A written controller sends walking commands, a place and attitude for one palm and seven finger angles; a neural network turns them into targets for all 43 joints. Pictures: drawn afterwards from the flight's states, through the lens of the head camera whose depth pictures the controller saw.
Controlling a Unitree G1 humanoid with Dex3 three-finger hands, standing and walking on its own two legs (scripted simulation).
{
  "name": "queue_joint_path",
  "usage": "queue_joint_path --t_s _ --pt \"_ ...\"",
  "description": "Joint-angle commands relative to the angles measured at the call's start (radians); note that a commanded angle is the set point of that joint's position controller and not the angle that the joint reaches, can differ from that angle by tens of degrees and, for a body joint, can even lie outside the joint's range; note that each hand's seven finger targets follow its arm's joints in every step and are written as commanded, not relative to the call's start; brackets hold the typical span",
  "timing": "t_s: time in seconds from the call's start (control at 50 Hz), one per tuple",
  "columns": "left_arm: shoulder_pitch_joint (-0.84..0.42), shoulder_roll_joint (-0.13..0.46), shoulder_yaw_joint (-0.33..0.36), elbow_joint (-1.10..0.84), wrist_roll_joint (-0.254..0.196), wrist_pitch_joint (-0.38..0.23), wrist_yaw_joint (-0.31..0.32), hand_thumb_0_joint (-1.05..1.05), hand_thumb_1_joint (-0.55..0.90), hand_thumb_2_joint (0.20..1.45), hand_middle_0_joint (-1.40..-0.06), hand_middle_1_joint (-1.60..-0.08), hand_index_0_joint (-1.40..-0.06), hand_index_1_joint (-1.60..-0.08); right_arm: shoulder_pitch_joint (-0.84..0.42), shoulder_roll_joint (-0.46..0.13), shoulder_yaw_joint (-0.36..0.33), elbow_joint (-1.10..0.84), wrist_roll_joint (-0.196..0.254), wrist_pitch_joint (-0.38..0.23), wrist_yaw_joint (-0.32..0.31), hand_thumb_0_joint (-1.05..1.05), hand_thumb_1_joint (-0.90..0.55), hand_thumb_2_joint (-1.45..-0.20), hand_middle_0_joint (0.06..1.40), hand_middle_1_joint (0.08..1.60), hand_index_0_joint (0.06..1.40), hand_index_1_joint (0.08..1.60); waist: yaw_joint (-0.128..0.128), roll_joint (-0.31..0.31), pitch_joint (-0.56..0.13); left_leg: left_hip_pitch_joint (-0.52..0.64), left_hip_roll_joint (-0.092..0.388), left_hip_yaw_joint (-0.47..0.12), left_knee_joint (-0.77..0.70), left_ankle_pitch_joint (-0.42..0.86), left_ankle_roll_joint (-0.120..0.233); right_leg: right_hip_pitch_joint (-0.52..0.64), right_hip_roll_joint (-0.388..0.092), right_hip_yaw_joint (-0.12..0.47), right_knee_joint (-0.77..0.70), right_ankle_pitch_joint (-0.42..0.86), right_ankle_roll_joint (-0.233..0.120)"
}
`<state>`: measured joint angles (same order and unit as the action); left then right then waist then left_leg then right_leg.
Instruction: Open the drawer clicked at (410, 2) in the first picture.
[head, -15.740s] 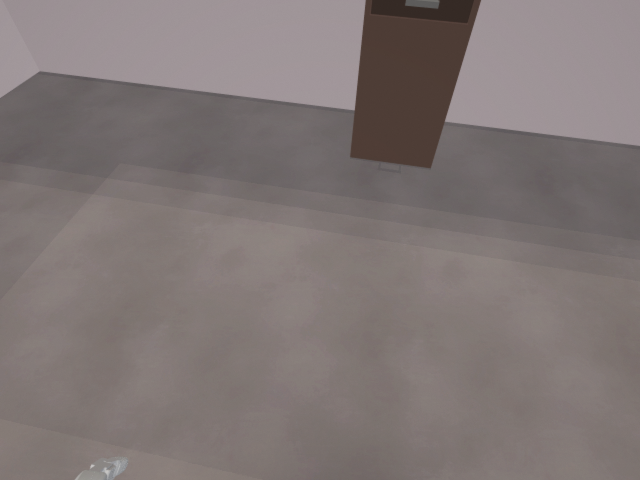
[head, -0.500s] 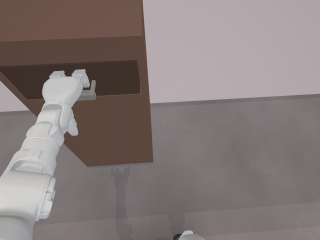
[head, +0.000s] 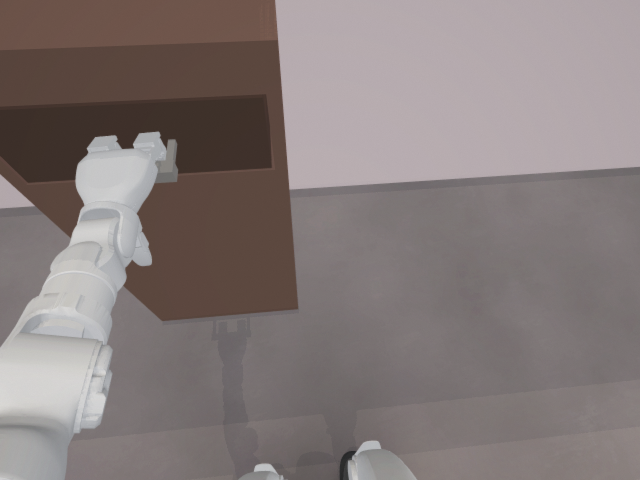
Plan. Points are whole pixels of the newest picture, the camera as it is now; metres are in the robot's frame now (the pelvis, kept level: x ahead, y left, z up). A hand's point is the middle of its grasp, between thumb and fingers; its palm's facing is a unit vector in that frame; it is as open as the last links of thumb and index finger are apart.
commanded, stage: lower the fingers behind the handle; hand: left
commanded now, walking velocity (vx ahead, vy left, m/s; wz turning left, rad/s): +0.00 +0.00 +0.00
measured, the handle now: (131, 161) +0.53 +0.24 +0.03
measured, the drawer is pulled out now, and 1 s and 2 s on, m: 0.00 0.00 0.03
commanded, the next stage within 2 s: close the thumb around the handle in 0.40 s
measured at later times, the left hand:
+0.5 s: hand (138, 199) +0.48 +0.23 +0.01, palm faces -0.05 -0.03 -1.00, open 13.8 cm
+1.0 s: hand (134, 203) +0.47 +0.23 +0.02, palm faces -0.05 -0.03 -1.00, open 7.5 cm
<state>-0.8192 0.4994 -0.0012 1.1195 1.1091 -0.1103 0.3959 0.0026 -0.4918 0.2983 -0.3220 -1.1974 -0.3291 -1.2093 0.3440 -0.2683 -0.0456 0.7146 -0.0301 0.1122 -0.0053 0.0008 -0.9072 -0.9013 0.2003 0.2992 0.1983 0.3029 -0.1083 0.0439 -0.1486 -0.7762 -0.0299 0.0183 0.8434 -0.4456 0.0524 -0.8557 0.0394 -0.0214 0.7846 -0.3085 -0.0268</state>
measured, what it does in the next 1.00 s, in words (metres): stands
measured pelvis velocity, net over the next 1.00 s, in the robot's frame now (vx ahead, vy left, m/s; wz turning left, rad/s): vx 0.01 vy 0.00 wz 0.00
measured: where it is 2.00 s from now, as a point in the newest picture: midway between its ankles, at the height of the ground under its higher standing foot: outside the picture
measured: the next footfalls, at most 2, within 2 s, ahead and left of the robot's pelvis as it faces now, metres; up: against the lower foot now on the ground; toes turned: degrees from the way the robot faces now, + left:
none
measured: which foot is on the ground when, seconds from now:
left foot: down 0.00-1.00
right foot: down 0.00-1.00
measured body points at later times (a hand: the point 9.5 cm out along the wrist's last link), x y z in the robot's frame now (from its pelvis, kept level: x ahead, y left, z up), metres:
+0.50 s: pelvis +0.01 +0.00 +0.00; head +0.12 +0.00 +0.44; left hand +0.48 +0.23 +0.06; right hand +0.02 -0.27 -0.13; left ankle -0.04 +0.08 -0.70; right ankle +0.03 -0.11 -0.70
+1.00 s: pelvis +0.01 +0.00 +0.00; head +0.11 -0.01 +0.44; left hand +0.47 +0.23 +0.07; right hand +0.03 -0.27 -0.13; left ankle -0.04 +0.08 -0.70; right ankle +0.03 -0.11 -0.70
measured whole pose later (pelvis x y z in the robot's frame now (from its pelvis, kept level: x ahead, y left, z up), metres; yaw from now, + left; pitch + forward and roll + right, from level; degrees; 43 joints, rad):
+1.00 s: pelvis +0.01 +0.00 +0.00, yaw +0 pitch +21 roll -1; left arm -0.77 0.48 -0.01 1.06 1.09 -0.09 0.37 0.00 0.42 0.69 -0.37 -1.30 -0.39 -1.30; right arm 0.33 -0.26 -0.04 0.70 -0.02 0.13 -0.01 0.00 -0.91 -0.90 0.20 0.30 0.20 0.30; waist -0.09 0.05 -0.15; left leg -0.74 -0.03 0.02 0.83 -0.45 0.05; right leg -0.82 0.04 -0.02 0.77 -0.31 -0.03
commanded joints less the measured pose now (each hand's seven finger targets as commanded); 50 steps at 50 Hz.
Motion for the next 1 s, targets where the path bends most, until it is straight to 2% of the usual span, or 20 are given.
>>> queue_joint_path --t_s 0.0,0.04,0.08,0.16,0.22,0.28,0.36,0.46,0.48,0.54,0.58,0.6,0.64,0.68,0.74,0.78,0.88,0.9,0.92,0.98 --pt "-0.432 0.253 0.040 -0.173 -0.005 0.037 0.039 0.000 -0.500 0.300 -0.300 -1.200 -0.300 -1.200 0.140 -0.166 -0.059 -0.056 -0.001 -0.012 -0.010 0.000 -0.900 -0.900 0.200 0.300 0.200 0.300 -0.014 0.046 -0.453 0.216 0.010 -0.046 -0.070 0.483 -0.023 0.295 0.007 0.013 -0.041 0.300 -0.015" --pt "-0.455 0.239 0.033 -0.190 -0.013 0.039 0.030 0.000 -0.500 0.300 -0.300 -1.200 -0.300 -1.200 0.144 -0.166 -0.063 -0.053 -0.002 -0.012 -0.011 0.000 -0.900 -0.900 0.200 0.300 0.200 0.300 -0.024 0.050 -0.474 0.250 0.016 -0.052 -0.063 0.519 -0.026 0.287 0.006 0.009 -0.042 0.306 -0.014" --pt "-0.435 0.244 0.029 -0.155 -0.018 0.050 0.014 0.000 -0.500 0.300 -0.300 -1.200 -0.300 -1.200 0.148 -0.168 -0.059 -0.051 0.004 -0.009 -0.014 0.000 -0.900 -0.900 0.200 0.300 0.200 0.300 -0.030 0.026 -0.434 0.229 0.015 -0.048 -0.071 0.476 -0.021 0.285 0.006 0.010 -0.054 0.286 -0.011" --pt "-0.439 0.264 0.045 -0.197 -0.016 0.035 0.002 0.000 -0.500 0.300 -0.300 -1.200 -0.300 -1.200 0.151 -0.166 -0.058 -0.056 0.001 -0.007 -0.018 0.000 -0.900 -0.900 0.200 0.300 0.200 0.300 -0.017 0.051 -0.469 0.262 0.021 -0.055 -0.070 0.535 -0.025 0.294 0.006 0.009 -0.046 0.310 -0.013" --pt "-0.399 0.215 0.019 -0.191 -0.022 0.026 -0.005 0.000 -0.500 0.300 -0.300 -1.200 -0.300 -1.200 0.148 -0.161 -0.058 -0.062 0.003 -0.006 -0.017 0.000 -0.900 -0.900 0.200 0.300 0.200 0.300 -0.017 0.035 -0.424 0.246 0.021 -0.051 -0.074 0.524 -0.024 0.288 0.008 0.006 -0.055 0.304 -0.012" --pt "-0.392 0.263 0.061 -0.212 -0.022 0.012 0.000 0.000 -0.500 0.300 -0.300 -1.200 -0.300 -1.200 0.149 -0.165 -0.059 -0.061 0.000 -0.004 -0.017 0.000 -0.900 -0.900 0.200 0.300 0.200 0.300 -0.003 0.027 -0.447 0.245 0.021 -0.052 -0.071 0.533 -0.023 0.308 0.006 0.011 -0.048 0.316 -0.013" --pt "-0.419 0.208 0.015 -0.207 -0.011 0.019 0.018 0.000 -0.500 0.300 -0.300 -1.200 -0.300 -1.200 0.146 -0.158 -0.060 -0.061 0.001 -0.004 -0.014 0.000 -0.900 -0.900 0.200 0.300 0.200 0.300 -0.019 0.053 -0.411 0.244 0.022 -0.058 -0.072 0.522 -0.028 0.263 0.009 0.003 -0.046 0.289 -0.017" --pt "-0.443 0.221 0.025 -0.228 -0.017 0.034 0.024 0.000 -0.500 0.300 -0.300 -1.200 -0.300 -1.200 0.152 -0.159 -0.062 -0.058 -0.002 -0.004 -0.011 0.000 -0.900 -0.900 0.200 0.300 0.200 0.300 -0.021 0.060 -0.472 0.277 0.023 -0.059 -0.064 0.577 -0.032 0.287 0.008 0.005 -0.041 0.326 -0.014" --pt "-0.417 0.231 0.040 -0.221 -0.019 0.038 0.022 0.000 -0.500 0.300 -0.300 -1.200 -0.300 -1.200 0.149 -0.161 -0.063 -0.055 -0.002 -0.003 -0.010 0.000 -0.900 -0.900 0.200 0.300 0.200 0.300 -0.010 0.067 -0.462 0.280 0.024 -0.056 -0.064 0.586 -0.034 0.290 0.008 0.005 -0.043 0.329 -0.015" --pt "-0.393 0.248 0.054 -0.226 -0.024 0.038 0.011 0.000 -0.332 0.372 -0.312 -1.218 -0.312 -1.218 0.143 -0.163 -0.059 -0.059 -0.003 0.004 -0.013 0.000 -0.900 -0.900 0.200 0.300 0.200 0.300 -0.005 0.027 -0.478 0.259 0.021 -0.050 -0.067 0.600 -0.027 0.339 0.007 0.011 -0.044 0.372 -0.013" --pt "-0.376 0.230 0.037 -0.221 -0.024 0.035 0.004 0.000 -0.220 0.420 -0.320 -1.230 -0.320 -1.230 0.139 -0.159 -0.059 -0.062 0.000 0.004 -0.014 0.000 -0.900 -0.900 0.200 0.300 0.200 0.300 -0.003 0.041 -0.440 0.248 0.020 -0.043 -0.076 0.568 -0.025 0.334 0.006 0.012 -0.053 0.357 -0.013" --pt "-0.368 0.255 0.056 -0.226 -0.021 0.032 0.003 0.000 -0.164 0.444 -0.324 -1.236 -0.324 -1.236 0.133 -0.161 -0.058 -0.062 0.001 0.004 -0.014 0.000 -0.900 -0.900 0.200 0.300 0.200 0.300 0.004 0.038 -0.427 0.244 0.021 -0.044 -0.080 0.560 -0.025 0.335 0.006 0.012 -0.053 0.349 -0.014" --pt "-0.381 0.220 0.035 -0.258 -0.021 0.019 0.002 0.000 -0.052 0.492 -0.332 -1.248 -0.332 -1.248 0.132 -0.155 -0.063 -0.070 0.000 0.003 -0.015 0.000 -0.900 -0.900 0.200 0.300 0.200 0.300 -0.003 0.045 -0.460 0.273 0.024 -0.050 -0.073 0.599 -0.027 0.328 0.006 0.011 -0.051 0.360 -0.014" --pt "-0.333 0.221 0.047 -0.248 -0.022 0.016 0.004 0.000 0.060 0.540 -0.340 -1.260 -0.340 -1.260 0.134 -0.154 -0.064 -0.067 -0.001 0.003 -0.012 0.000 -0.900 -0.900 0.200 0.300 0.200 0.300 0.012 0.052 -0.451 0.282 0.025 -0.048 -0.074 0.612 -0.030 0.327 0.008 0.010 -0.051 0.356 -0.014" --pt "-0.364 0.198 0.027 -0.258 -0.024 0.014 0.011 0.000 0.228 0.612 -0.352 -1.278 -0.352 -1.278 0.129 -0.152 -0.065 -0.066 -0.002 0.003 -0.012 0.000 -0.900 -0.900 0.200 0.300 0.200 0.300 -0.004 0.038 -0.437 0.265 0.022 -0.044 -0.074 0.589 -0.026 0.326 0.006 0.013 -0.056 0.360 -0.014" --pt "-0.346 0.242 0.060 -0.253 -0.022 0.018 0.019 0.000 0.340 0.660 -0.360 -1.290 -0.360 -1.290 0.125 -0.156 -0.062 -0.064 -0.001 0.005 -0.012 0.000 -0.900 -0.900 0.200 0.300 0.200 0.300 0.008 0.031 -0.438 0.251 0.019 -0.041 -0.080 0.560 -0.024 0.344 0.006 0.015 -0.054 0.357 -0.014" --pt "-0.357 0.223 0.040 -0.241 -0.021 0.028 0.021 0.000 0.620 0.780 -0.380 -1.320 -0.380 -1.320 0.120 -0.154 -0.063 -0.066 0.001 0.002 -0.012 0.000 -0.900 -0.900 0.200 0.300 0.200 0.300 0.001 0.033 -0.432 0.239 0.013 -0.032 -0.084 0.520 -0.019 0.348 0.004 0.018 -0.060 0.347 -0.014" --pt "-0.351 0.257 0.065 -0.244 -0.019 0.028 0.020 0.000 0.676 0.804 -0.384 -1.326 -0.384 -1.326 0.118 -0.157 -0.061 -0.064 0.002 0.003 -0.014 0.000 -0.900 -0.900 0.200 0.300 0.200 0.300 0.008 0.027 -0.439 0.240 0.014 -0.036 -0.085 0.523 -0.021 0.353 0.004 0.018 -0.056 0.347 -0.014" --pt "-0.346 0.235 0.046 -0.238 -0.025 0.030 0.016 0.000 0.732 0.828 -0.388 -1.332 -0.388 -1.332 0.115 -0.153 -0.059 -0.071 0.004 0.002 -0.014 0.000 -0.900 -0.900 0.200 0.300 0.200 0.300 0.006 0.030 -0.431 0.229 0.010 -0.032 -0.088 0.506 -0.019 0.361 0.004 0.020 -0.062 0.345 -0.014" --pt "-0.339 0.258 0.057 -0.216 -0.023 0.026 0.008 0.000 0.900 0.900 -0.400 -1.350 -0.400 -1.350 0.112 -0.157 -0.057 -0.068 0.006 0.002 -0.018 0.000 -0.900 -0.900 0.200 0.300 0.200 0.300 0.006 0.015 -0.409 0.200 0.007 -0.028 -0.093 0.469 -0.016 0.367 0.001 0.023 -0.064 0.335 -0.014"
